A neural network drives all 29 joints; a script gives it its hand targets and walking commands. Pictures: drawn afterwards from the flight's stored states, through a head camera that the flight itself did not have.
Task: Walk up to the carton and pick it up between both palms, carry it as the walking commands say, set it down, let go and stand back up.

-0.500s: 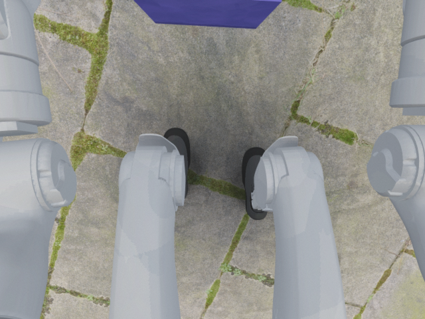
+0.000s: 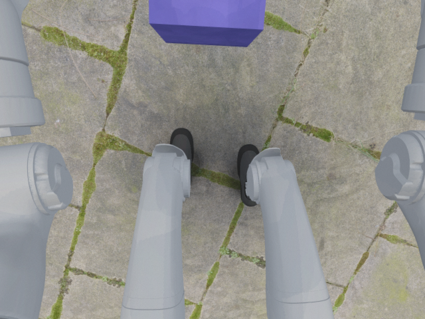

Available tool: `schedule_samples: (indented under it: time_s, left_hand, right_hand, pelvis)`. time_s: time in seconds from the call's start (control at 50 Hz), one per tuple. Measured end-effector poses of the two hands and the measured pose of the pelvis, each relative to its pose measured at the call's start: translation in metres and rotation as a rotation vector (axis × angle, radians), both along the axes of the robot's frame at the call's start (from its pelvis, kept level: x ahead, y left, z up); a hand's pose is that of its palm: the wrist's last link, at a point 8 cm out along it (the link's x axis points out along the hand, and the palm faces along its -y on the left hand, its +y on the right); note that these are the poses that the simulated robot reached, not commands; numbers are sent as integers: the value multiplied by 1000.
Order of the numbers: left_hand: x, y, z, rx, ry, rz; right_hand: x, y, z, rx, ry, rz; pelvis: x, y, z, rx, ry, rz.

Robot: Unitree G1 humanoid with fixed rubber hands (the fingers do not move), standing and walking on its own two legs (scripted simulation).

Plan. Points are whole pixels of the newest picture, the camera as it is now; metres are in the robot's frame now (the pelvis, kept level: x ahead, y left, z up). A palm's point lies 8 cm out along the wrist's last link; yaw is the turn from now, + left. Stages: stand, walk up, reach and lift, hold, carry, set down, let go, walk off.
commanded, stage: set down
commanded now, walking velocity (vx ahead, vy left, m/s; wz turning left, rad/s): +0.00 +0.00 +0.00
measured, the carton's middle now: (207, 1) +0.62 +0.04 -0.48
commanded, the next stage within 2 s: let go in 0.10 s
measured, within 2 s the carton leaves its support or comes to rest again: neither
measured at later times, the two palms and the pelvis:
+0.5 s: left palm out of the picture +0.49 +0.27 -0.05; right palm out of the picture +0.53 -0.20 -0.03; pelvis +0.04 +0.00 +0.09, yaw +0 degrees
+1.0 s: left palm out of the picture +0.29 +0.24 +0.10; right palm out of the picture +0.33 -0.23 +0.10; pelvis +0.06 +0.00 +0.15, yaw +1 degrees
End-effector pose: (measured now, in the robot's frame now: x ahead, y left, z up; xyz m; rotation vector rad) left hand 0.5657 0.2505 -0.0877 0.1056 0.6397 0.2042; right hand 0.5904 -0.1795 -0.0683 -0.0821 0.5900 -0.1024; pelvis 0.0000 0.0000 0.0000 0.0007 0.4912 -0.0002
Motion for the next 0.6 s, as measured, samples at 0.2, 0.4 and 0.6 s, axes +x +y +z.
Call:
schedule_samples:
  time_s: [0.2, 0.4, 0.6]
  left_hand:
    - [10, 1, 57, -29, -31, -18]
    - [-33, 21, 37, -35, 125, -25]
    - [-121, 4, 59, 37, 163, -216]
  right_hand:
    - [3, -8, 31, 18, 74, -12]
    - [-17, -11, 34, -2, 117, -13]
    - [-118, -34, 58, -119, 140, 26]
  pelvis:
    - [7, -4, 37, 5, 61, 1]
    - [37, -1, 65, -2, 99, 3]
    - [44, 6, 101, -13, -154, 9]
